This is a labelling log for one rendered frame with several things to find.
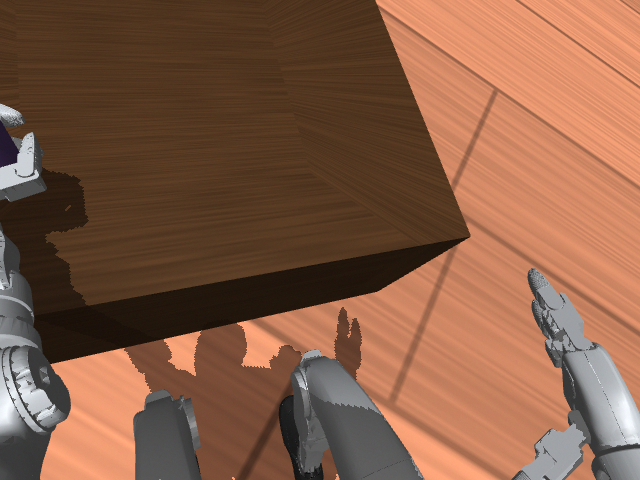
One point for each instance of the left robot hand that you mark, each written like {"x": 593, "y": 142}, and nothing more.
{"x": 21, "y": 179}

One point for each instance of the right robot arm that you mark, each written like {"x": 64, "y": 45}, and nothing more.
{"x": 617, "y": 463}

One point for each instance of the right robot foot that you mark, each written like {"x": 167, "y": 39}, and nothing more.
{"x": 291, "y": 440}

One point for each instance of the right robot hand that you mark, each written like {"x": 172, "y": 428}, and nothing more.
{"x": 604, "y": 414}

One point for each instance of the left robot arm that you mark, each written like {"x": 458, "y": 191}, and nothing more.
{"x": 33, "y": 399}

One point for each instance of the can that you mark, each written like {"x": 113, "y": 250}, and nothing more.
{"x": 8, "y": 150}

